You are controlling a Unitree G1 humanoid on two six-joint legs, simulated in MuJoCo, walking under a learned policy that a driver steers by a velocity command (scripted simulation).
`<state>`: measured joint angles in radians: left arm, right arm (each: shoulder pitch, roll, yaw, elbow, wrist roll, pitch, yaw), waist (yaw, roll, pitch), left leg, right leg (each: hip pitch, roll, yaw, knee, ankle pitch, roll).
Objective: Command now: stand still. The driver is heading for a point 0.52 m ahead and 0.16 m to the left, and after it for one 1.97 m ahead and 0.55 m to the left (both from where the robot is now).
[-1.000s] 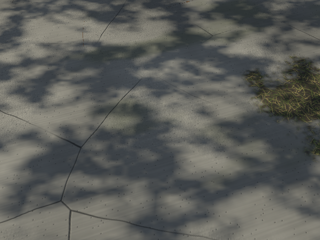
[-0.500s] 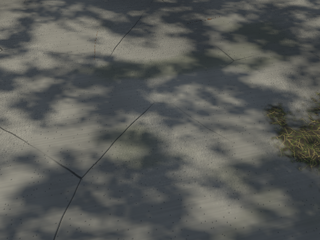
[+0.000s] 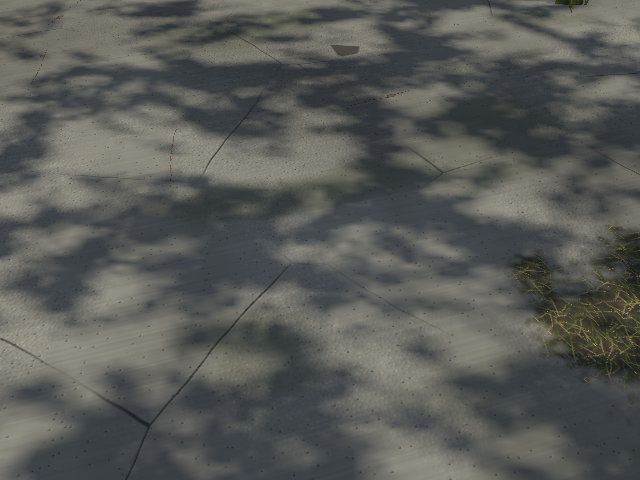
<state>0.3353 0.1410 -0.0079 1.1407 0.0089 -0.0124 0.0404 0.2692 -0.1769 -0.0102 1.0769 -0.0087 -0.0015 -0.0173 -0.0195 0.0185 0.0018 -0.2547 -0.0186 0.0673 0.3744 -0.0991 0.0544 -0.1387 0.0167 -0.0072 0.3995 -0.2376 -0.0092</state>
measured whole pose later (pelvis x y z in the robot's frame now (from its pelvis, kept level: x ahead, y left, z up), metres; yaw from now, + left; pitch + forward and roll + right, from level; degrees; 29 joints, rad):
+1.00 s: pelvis +0.37 +0.10 -0.02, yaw +24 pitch +1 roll +0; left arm 0.04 0.23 0.04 0.81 0.03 -0.09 -0.01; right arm 0.39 -0.25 -0.07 0.98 0.01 -0.07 -0.02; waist -0.05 0.02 0.07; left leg -0.12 -0.11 -0.13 0.94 -0.47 0.07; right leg -0.46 0.02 -0.07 0.57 -0.12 -0.07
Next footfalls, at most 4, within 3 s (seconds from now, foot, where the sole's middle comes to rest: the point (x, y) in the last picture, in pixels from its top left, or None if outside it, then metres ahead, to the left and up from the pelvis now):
0.46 left None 0.15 0.13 -0.78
0.94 right None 0.54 0.08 -0.78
1.36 left None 0.48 0.27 -0.78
2.92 left None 0.54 0.32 -0.78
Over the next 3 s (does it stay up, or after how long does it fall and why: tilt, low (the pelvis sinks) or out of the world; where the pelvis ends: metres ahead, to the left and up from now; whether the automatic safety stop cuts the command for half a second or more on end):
stays up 0.56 0.24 -0.01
